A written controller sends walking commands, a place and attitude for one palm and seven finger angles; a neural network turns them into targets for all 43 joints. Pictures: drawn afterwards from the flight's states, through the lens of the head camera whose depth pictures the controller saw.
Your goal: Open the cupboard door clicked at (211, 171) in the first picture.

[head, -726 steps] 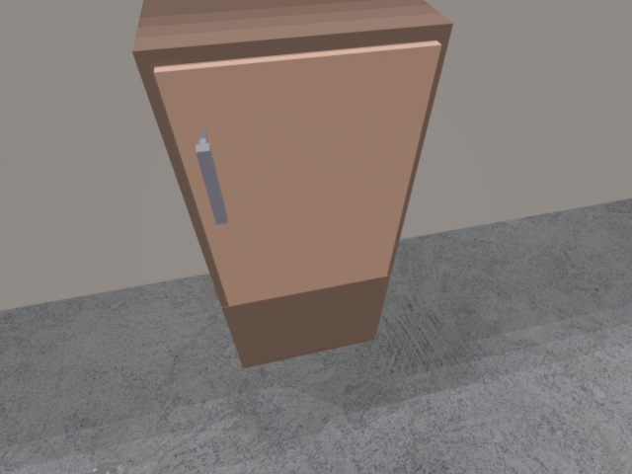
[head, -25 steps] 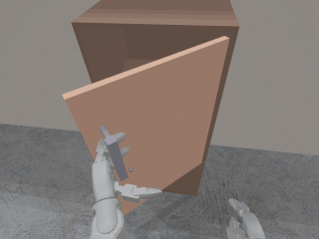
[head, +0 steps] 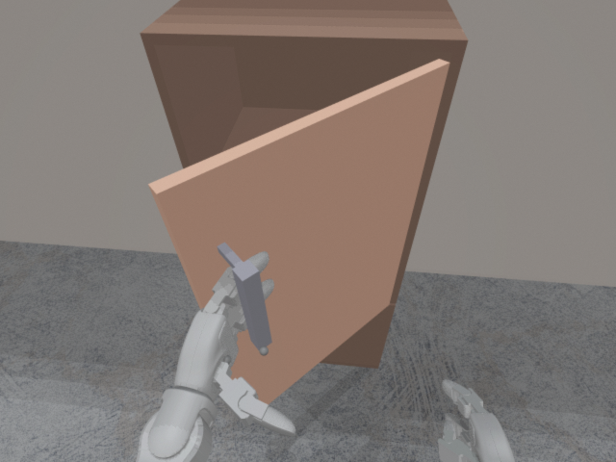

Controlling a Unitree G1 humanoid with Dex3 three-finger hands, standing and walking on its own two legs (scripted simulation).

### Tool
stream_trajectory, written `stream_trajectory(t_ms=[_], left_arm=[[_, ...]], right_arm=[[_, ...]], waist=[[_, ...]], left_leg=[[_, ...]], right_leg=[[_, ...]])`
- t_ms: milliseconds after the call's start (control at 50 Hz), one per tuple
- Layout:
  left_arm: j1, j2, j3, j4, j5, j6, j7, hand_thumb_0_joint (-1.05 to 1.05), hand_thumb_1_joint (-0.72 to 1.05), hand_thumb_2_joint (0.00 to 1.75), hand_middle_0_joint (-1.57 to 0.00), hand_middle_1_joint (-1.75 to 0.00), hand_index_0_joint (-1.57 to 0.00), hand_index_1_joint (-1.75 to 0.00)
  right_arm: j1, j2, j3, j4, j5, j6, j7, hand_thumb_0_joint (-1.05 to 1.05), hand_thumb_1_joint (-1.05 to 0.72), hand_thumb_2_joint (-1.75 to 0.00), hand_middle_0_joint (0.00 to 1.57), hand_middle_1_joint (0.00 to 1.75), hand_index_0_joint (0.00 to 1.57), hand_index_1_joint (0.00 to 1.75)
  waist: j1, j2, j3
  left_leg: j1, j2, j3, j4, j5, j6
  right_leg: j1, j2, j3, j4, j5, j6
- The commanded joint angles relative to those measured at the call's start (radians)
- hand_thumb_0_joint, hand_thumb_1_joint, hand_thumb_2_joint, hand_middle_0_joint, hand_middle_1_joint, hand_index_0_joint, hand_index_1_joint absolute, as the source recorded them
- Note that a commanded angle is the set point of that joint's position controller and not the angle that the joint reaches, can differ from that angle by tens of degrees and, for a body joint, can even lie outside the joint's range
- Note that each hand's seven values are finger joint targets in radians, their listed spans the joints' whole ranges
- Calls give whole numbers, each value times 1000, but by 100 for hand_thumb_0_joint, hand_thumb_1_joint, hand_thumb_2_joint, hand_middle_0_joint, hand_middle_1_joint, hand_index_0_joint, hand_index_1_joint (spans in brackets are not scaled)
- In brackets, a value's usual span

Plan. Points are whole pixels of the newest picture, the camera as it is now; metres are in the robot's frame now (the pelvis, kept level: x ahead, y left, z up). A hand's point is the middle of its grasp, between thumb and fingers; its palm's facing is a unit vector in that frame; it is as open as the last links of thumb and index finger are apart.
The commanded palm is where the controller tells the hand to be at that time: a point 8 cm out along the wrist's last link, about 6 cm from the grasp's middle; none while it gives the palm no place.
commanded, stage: slide the hand sideways off the handle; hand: left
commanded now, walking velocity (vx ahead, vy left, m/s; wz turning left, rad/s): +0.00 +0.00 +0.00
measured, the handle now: (245, 299) +0.29 +0.09 +0.10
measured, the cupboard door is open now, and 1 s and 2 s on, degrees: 46 44 44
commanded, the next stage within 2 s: draw the hand back to the body in 0.90 s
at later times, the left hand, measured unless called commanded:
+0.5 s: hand (220, 377) +0.20 +0.11 +0.09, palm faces -0.07 -1.00 -0.03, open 16.1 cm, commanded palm +0.17 +0.17 +0.10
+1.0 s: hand (168, 408) +0.17 +0.15 +0.09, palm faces -0.06 -1.00 -0.02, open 16.3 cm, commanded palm +0.14 +0.21 +0.10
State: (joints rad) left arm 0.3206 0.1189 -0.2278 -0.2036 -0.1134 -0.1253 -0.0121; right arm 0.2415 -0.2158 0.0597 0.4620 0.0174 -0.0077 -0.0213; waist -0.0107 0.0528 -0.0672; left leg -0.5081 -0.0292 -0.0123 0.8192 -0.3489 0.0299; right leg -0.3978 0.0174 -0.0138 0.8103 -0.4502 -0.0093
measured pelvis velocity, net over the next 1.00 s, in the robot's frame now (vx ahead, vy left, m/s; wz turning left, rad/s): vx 0.00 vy -0.01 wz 0.02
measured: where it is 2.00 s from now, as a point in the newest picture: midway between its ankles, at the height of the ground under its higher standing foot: outside the picture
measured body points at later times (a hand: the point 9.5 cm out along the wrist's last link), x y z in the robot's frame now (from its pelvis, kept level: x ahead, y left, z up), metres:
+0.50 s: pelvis +0.01 -0.02 -0.01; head +0.01 -0.03 +0.44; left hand +0.20 +0.16 +0.09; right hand +0.19 -0.24 -0.07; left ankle +0.05 +0.10 -0.70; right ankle -0.02 -0.12 -0.70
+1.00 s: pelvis +0.00 -0.01 -0.02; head +0.00 -0.02 +0.43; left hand +0.16 +0.21 +0.09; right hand +0.20 -0.24 -0.07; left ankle +0.05 +0.10 -0.70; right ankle -0.02 -0.12 -0.70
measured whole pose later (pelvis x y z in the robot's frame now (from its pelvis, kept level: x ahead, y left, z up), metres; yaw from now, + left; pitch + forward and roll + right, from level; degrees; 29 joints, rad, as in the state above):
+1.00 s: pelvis +0.00 -0.01 -0.02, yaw +1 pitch +6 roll -2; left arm 0.63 0.24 0.11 -0.34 -0.32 -0.22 -0.29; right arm 0.27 -0.24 0.02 0.43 0.05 -0.11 -0.06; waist 0.03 0.07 -0.13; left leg -0.65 0.00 -0.06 0.96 -0.41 0.01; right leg -0.51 0.05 -0.06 0.91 -0.50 -0.03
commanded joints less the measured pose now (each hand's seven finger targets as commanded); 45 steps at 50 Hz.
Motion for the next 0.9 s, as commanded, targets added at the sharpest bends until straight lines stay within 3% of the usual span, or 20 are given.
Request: stream_trajectory(t_ms=[0, 60, 140, 260, 380, 440, 580, 620, 680, 780, 800, 880], left_arm=[[-110, -2, 71, -248, 20, -58, 68, 0, -50, 30, -15, -30, -15, -30], [-16, 50, 130, -257, 34, -58, 77, 0, -50, 30, -15, -30, -15, -30], [31, 50, 137, -310, 15, -63, 56, 0, -50, 30, -15, -30, -15, -30], [115, 91, 188, -363, -22, -87, 16, 0, -50, 30, -15, -30, -15, -30], [218, 127, 248, -399, -70, -122, -56, 0, -50, 30, -15, -30, -15, -30], [227, 147, 276, -413, -97, -133, -96, 0, -50, 30, -15, -30, -15, -30], [299, 201, 368, -410, -154, -149, -172, 0, -50, 30, -15, -30, -15, -30], [341, 204, 396, -380, -172, -151, -192, 0, -50, 30, -15, -30, -15, -30], [364, 216, 422, -387, -194, -157, -224, 0, -50, 30, -15, -30, -15, -30], [348, 220, 421, -379, -223, -171, -270, 0, -50, 30, -15, -30, -15, -30], [331, 245, 445, -370, -227, -173, -275, 0, -50, 30, -15, -30, -15, -30], [257, 228, 405, -367, -234, -175, -294, 0, -50, 30, -15, -30, -15, -30]], right_arm=[[-137, -94, -39, -198, -2, -69, 12, 0, -90, -90, 20, 30, 20, 30], [-124, -98, -46, -207, -6, -64, 19, 0, -90, -90, 20, 30, 20, 30], [-120, -96, -44, -225, -3, -58, 23, 0, -90, -90, 20, 30, 20, 30], [-88, -108, -53, -235, 1, -73, 14, 0, -90, -90, 20, 30, 20, 30], [-56, -112, -67, -235, 8, -105, 5, 0, -90, -90, 20, 30, 20, 30], [-51, -114, -70, -233, 14, -110, -1, 0, -90, -90, 20, 30, 20, 30], [-47, -112, -81, -232, 23, -115, -16, 0, -90, -90, 20, 30, 20, 30], [-47, -107, -84, -228, 26, -113, -20, 0, -90, -90, 20, 30, 20, 30], [-54, -106, -86, -229, 31, -114, -24, 0, -90, -90, 20, 30, 20, 30], [-59, -111, -86, -228, 35, -130, -32, 0, -90, -90, 20, 30, 20, 30], [-61, -114, -88, -222, 36, -133, -34, 0, -90, -90, 20, 30, 20, 30], [-65, -125, -82, -216, 37, -156, -43, 0, -90, -90, 20, 30, 20, 30]], waist=[[9, -60, -90], [27, -72, -116], [20, -37, -85], [6, -59, -82], [12, -78, -142], [4, -66, -126], [15, -61, -144], [20, -86, -142], [25, -60, -150], [14, -64, -124], [15, -58, -111], [4, -35, -91]], left_leg=[[143, 37, -53, -168, -33, -5], [131, 38, -38, -154, 9, -2], [117, 36, -20, -138, 12, -3], [86, 33, -16, -95, 34, 2], [66, 22, -9, -45, 97, 5], [46, 16, -9, -24, 97, 5], [10, 10, -14, 18, 133, 2], [-1, 9, -16, 24, 139, 0], [-4, 7, -14, 37, 156, 0], [-13, 9, -22, 40, 116, 3], [-19, 12, -25, 39, 102, 1], [-9, 15, -32, 31, 59, 6]], right_leg=[[-116, 9, -50, -136, 72, -19], [-91, 12, -42, -134, 92, -23], [-110, 15, -37, -134, 96, -22], [-125, 19, -28, -128, 127, -13], [-108, 17, -11, -101, 225, -4], [-122, 14, -1, -99, 244, 3], [-101, -3, 28, -86, 356, 21], [-95, -3, 30, -83, 384, 27], [-87, -11, 43, -80, 431, 35], [-127, -7, 45, -99, 338, 35], [-140, -5, 45, -103, 301, 31], [-178, 6, 33, -114, 176, 17]])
